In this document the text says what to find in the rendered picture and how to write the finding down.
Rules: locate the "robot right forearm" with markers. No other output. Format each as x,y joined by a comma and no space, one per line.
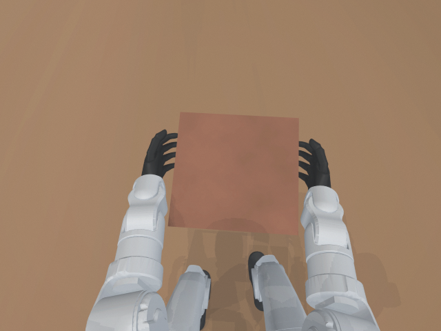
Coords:
332,281

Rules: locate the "carton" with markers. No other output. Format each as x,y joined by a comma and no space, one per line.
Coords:
236,172

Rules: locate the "right robot foot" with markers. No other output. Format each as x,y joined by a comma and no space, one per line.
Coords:
253,258

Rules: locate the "robot left thigh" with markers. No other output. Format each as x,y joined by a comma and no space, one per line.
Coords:
189,298

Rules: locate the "robot left forearm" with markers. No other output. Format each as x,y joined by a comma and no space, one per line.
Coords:
137,265

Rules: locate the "right robot hand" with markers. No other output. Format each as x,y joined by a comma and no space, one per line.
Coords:
318,171

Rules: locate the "robot left upper arm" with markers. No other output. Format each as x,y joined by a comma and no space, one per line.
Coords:
142,310

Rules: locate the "robot right upper arm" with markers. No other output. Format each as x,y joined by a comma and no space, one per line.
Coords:
324,319

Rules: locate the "left robot hand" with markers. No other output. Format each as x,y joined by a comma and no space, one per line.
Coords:
154,160

